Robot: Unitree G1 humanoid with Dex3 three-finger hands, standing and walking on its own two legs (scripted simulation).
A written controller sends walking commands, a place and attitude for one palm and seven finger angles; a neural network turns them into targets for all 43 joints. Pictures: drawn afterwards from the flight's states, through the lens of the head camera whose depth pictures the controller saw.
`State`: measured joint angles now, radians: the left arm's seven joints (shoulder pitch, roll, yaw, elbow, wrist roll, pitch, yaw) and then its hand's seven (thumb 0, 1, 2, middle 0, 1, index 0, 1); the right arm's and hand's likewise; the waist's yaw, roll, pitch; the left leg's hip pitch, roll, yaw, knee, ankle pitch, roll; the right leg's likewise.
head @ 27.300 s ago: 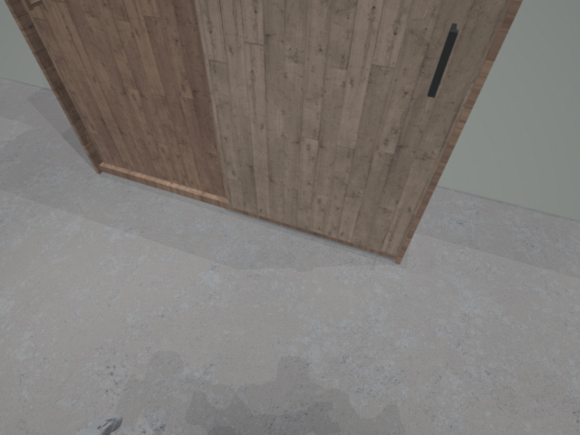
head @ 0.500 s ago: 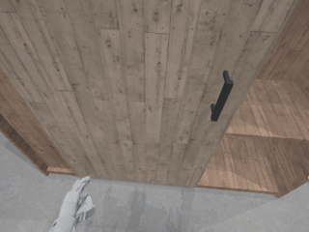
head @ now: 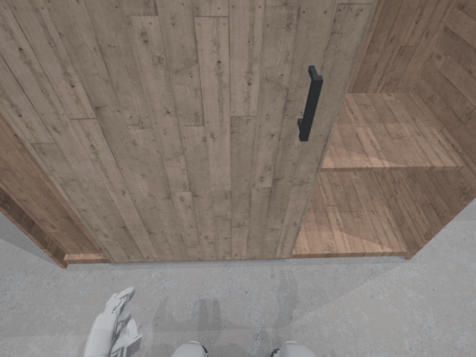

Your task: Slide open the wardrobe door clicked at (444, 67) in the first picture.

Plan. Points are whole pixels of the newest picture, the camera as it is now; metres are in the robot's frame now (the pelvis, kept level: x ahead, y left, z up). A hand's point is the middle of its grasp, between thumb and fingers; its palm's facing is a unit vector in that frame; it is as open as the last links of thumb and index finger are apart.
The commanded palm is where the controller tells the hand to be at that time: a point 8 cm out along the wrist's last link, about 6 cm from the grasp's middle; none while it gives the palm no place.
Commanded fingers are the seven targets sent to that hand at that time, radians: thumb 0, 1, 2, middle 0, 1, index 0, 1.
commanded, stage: stop stepping back and stand still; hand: right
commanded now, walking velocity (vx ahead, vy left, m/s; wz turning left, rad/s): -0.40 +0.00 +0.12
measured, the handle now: (307, 105) +0.59 -0.12 +0.11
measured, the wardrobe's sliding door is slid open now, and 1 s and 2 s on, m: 0.53 0.53 0.53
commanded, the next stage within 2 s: let the arm hang, fingers relaxed in 1.68 s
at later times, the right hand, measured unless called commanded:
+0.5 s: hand out of the picture +0.01 -0.28 +0.21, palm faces +0.49 +0.78 -0.39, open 7.5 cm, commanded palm -0.04 -0.31 +0.20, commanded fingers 0.00 -0.90 -0.90 0.20 0.30 0.20 0.30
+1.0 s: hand out of the picture -0.12 -0.28 +0.20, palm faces +0.41 +0.80 -0.44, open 7.5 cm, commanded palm -0.18 -0.31 +0.20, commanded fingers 0.00 -0.90 -0.90 0.20 0.30 0.20 0.30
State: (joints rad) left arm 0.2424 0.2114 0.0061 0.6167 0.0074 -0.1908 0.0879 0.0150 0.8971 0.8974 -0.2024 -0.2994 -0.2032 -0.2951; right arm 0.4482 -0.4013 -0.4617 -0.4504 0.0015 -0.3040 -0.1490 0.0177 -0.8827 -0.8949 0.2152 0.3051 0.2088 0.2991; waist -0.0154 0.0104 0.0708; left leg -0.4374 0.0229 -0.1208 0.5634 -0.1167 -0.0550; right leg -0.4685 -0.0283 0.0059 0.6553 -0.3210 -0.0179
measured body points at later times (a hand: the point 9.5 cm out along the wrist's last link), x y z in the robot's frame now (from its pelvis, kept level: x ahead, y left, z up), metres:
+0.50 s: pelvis -0.19 -0.02 -0.03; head -0.22 -0.04 +0.42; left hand -0.07 +0.22 -0.12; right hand -0.02 -0.32 +0.23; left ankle -0.08 +0.08 -0.71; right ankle -0.16 -0.15 -0.63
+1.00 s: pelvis -0.34 -0.02 +0.02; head -0.35 -0.03 +0.47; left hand -0.21 +0.23 -0.07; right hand -0.15 -0.32 +0.23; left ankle -0.39 +0.06 -0.72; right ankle -0.29 -0.18 -0.63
